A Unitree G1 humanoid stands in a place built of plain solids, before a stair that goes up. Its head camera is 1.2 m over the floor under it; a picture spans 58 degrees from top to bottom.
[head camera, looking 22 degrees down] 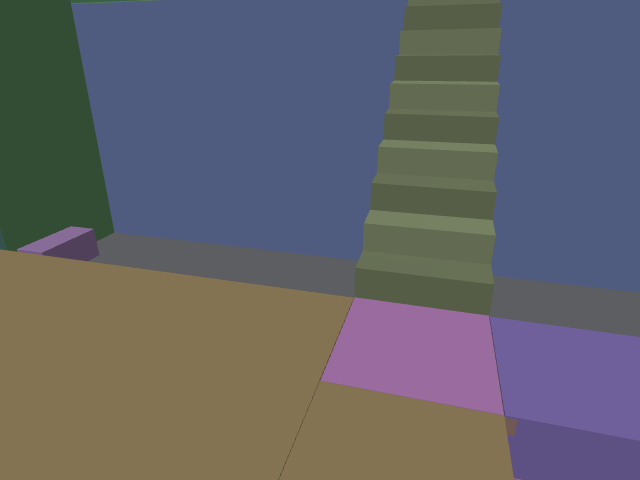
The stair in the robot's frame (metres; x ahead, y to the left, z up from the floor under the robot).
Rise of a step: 0.18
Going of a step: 0.22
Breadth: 0.71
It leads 16 degrees to the right of straight ahead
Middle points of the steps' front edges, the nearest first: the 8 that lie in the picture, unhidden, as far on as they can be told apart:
2.02 -0.53 0.18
2.23 -0.59 0.36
2.44 -0.65 0.54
2.65 -0.71 0.72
2.86 -0.77 0.90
3.07 -0.82 1.08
3.28 -0.88 1.26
3.49 -0.94 1.44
